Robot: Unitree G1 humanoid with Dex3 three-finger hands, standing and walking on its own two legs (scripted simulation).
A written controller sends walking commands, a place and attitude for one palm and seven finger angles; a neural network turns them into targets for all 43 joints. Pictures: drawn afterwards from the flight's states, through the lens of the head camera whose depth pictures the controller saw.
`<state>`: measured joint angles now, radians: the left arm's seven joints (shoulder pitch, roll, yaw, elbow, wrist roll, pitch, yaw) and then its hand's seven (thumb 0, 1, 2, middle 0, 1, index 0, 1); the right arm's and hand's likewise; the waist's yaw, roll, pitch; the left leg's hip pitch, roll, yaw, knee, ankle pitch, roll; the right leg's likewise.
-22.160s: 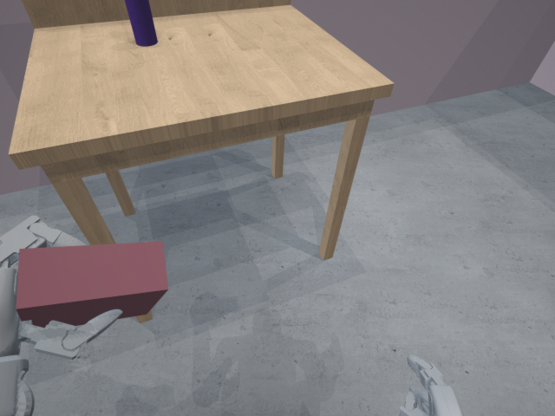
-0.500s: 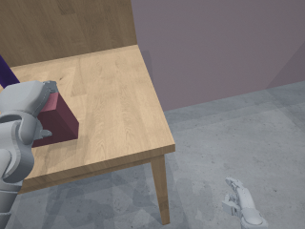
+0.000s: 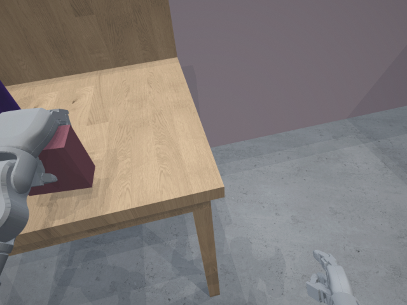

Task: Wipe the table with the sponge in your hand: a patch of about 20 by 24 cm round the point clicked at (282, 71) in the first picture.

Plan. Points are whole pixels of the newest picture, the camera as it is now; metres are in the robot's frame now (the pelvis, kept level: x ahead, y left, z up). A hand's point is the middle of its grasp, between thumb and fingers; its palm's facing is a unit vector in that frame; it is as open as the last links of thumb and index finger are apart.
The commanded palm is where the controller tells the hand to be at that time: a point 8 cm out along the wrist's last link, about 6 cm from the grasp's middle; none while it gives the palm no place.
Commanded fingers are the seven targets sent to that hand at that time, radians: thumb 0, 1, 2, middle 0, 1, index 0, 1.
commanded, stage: move the sponge above the wiping area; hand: left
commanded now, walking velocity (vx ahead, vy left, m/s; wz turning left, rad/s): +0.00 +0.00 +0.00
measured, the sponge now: (54, 168) +0.28 +0.34 +0.15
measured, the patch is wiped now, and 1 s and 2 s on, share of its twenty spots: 0.00 0.00 0.00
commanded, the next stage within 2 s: lower the sponge onto the table in 0.96 s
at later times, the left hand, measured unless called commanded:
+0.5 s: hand (51, 154) +0.28 +0.32 +0.19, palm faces +0.08 +0.07 -0.99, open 9.7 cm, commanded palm +0.24 +0.35 +0.27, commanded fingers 0.00 0.10 1.30 -1.20 -1.60 -1.20 -1.60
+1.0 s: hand (48, 156) +0.27 +0.33 +0.19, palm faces +0.10 +0.06 -0.99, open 9.7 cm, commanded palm +0.24 +0.35 +0.27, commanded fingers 0.00 0.10 1.30 -1.20 -1.60 -1.20 -1.60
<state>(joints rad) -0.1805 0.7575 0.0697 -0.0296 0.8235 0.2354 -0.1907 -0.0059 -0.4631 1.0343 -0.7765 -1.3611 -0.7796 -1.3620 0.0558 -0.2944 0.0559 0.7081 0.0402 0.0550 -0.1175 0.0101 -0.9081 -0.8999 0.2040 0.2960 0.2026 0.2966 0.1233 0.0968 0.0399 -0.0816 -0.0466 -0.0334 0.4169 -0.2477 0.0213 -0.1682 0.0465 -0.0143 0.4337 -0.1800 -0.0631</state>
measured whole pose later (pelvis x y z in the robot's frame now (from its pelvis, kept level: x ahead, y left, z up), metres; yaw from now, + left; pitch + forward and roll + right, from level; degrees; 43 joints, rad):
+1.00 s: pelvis +0.01 +0.01 +0.00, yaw +0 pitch -5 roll +0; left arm -0.11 0.74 0.06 -0.13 0.81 0.20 -0.18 -0.01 -0.46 1.04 -0.78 -1.36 -0.78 -1.36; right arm 0.07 -0.30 0.05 0.70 0.04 0.05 -0.12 0.01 -0.91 -0.90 0.20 0.30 0.20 0.30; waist 0.15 0.09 0.04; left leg -0.07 -0.05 -0.04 0.42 -0.27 0.03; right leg -0.16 0.04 -0.01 0.44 -0.20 -0.05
